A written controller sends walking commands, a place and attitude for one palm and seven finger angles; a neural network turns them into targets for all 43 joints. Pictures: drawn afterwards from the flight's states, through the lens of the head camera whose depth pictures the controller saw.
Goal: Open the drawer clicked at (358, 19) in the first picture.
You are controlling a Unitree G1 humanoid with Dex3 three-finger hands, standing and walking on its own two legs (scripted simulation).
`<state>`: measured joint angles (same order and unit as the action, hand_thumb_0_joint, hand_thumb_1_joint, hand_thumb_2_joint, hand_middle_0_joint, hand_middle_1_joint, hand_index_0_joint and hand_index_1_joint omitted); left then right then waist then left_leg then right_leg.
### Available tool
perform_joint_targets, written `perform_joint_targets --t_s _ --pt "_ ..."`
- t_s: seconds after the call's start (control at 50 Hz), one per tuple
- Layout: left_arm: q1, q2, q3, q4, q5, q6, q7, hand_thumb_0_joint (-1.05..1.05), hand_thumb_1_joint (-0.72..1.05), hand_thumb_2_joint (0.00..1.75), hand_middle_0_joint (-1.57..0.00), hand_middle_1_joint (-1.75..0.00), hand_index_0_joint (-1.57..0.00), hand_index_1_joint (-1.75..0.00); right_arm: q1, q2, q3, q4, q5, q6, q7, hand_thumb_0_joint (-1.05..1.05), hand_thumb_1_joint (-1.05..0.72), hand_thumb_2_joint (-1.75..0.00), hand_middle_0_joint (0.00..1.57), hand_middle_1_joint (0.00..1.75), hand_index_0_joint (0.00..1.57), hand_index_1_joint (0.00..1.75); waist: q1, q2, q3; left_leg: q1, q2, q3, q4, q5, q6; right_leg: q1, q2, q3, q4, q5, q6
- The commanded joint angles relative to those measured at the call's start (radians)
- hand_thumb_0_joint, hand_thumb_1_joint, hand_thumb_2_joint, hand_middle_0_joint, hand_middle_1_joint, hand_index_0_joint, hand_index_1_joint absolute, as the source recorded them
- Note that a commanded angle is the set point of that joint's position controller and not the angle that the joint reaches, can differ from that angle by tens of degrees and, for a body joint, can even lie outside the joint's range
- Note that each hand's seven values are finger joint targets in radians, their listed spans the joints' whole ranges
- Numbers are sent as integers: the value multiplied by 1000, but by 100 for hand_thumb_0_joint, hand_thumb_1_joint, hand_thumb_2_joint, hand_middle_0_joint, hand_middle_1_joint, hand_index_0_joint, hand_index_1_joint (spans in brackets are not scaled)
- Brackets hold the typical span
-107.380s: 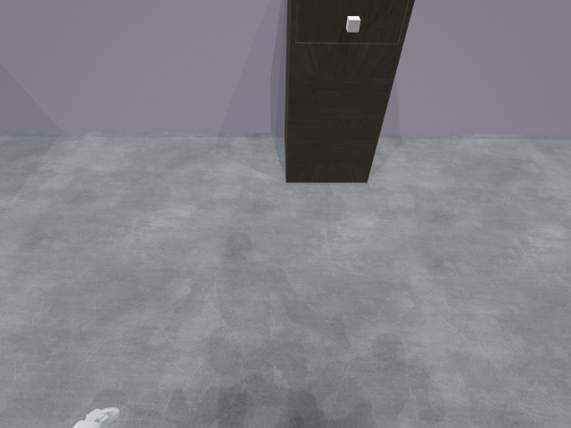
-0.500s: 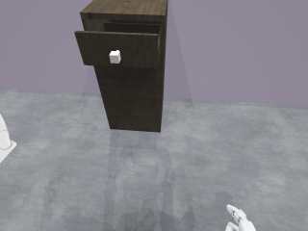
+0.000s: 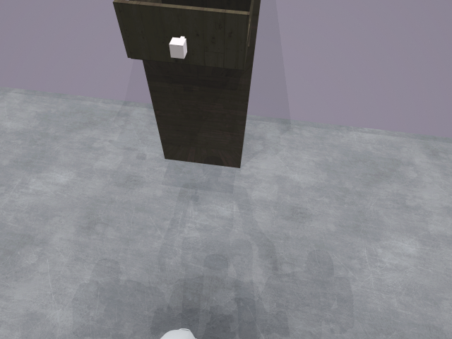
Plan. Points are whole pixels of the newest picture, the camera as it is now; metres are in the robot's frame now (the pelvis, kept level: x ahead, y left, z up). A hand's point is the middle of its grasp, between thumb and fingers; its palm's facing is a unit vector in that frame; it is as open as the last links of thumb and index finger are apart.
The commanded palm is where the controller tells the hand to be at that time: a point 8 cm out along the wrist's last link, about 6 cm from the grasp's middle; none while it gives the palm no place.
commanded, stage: let the arm hang, fingers relaxed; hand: left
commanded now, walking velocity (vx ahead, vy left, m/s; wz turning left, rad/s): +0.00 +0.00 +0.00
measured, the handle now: (180, 44) +0.86 +0.18 +0.05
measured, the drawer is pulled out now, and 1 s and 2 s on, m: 0.16 0.16 0.16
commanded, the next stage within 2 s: look to check the result in 0.74 s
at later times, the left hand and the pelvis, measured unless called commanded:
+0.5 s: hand out of the picture +0.09 +0.25 -0.13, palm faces -0.03 -0.94 -0.34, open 7.4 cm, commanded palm none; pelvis +0.02 +0.01 +0.02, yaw -1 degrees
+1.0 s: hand out of the picture +0.13 +0.24 -0.13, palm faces -0.07 -0.94 -0.34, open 7.4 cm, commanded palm none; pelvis +0.04 +0.00 +0.02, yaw -2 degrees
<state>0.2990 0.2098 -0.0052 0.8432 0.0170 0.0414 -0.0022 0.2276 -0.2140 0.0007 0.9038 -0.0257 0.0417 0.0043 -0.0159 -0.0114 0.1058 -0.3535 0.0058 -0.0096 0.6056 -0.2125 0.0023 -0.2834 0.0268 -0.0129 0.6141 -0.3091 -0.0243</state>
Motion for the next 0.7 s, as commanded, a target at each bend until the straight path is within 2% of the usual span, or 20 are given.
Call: perform_joint_targets --t_s 0.0,0.04,0.08,0.22,0.26,0.28,0.34,0.44,0.6,0.68 --pt "-40 179 59 -4 -4 -51 20 0 90 90 -20 -30 -20 -30 -27 -165 -43 -17 5 -43 -23 0 -90 -90 20 30 20 30 9 144 -137 130 101 -123 -200 10 41 41 -88 132 -228 40 -34" --pt "-36 182 58 57 -6 -47 18 0 90 90 -20 -30 -20 -30 -26 -162 -45 18 5 -41 -25 0 -90 -90 20 30 20 30 13 107 -115 111 100 -127 -254 -87 40 65 -86 115 -245 6 -35" --pt "-39 191 60 97 -5 -49 17 0 90 90 -20 -30 -20 -30 -13 -179 -52 48 5 -43 -27 0 -90 -90 20 30 20 30 11 91 -112 123 102 -132 -284 -113 40 73 -87 109 -256 8 -39" --pt "-75 236 60 188 -3 -59 18 0 90 90 -20 -30 -20 -30 -18 -208 -59 120 10 -48 -26 0 -90 -90 20 30 20 30 8 28 -80 174 100 -113 -306 -49 38 64 -110 113 -301 24 -42" --pt "-90 247 59 200 -3 -60 18 0 90 90 -20 -30 -20 -30 -31 -225 -60 132 8 -49 -26 0 -90 -90 20 30 20 30 8 40 -64 175 101 -113 -316 -51 36 60 -111 121 -311 23 -40" --pt "-99 256 59 205 -3 -62 18 0 90 90 -20 -30 -20 -30 -37 -231 -60 136 9 -50 -26 0 -90 -90 20 30 20 30 7 20 -65 181 102 -114 -320 -33 37 63 -113 121 -311 37 -40" --pt "-121 272 59 214 -2 -65 19 0 90 90 -20 -30 -20 -30 -57 -242 -60 146 9 -52 -23 0 -90 -90 20 30 20 30 6 17 -77 204 100 -100 -315 9 34 69 -123 124 -322 57 -35" --pt "-160 296 57 216 -1 -68 17 0 90 90 -20 -30 -20 -30 -96 -266 -59 152 8 -53 -18 0 -90 -90 20 30 20 30 3 1 -58 212 98 -96 -321 19 30 60 -128 136 -346 46 -30" --pt "-199 318 60 205 -2 -79 19 0 90 90 -20 -30 -20 -30 -131 -293 -56 149 10 -64 -17 0 -90 -90 20 30 20 30 5 22 -135 258 109 -85 -305 189 26 141 -138 135 -329 239 -24" --pt "-215 319 58 207 -3 -77 18 0 90 90 -20 -30 -20 -30 -145 -300 -52 152 8 -65 -18 0 -90 -90 20 30 20 30 5 34 -129 263 112 -82 -319 195 22 149 -140 130 -335 242 -21"
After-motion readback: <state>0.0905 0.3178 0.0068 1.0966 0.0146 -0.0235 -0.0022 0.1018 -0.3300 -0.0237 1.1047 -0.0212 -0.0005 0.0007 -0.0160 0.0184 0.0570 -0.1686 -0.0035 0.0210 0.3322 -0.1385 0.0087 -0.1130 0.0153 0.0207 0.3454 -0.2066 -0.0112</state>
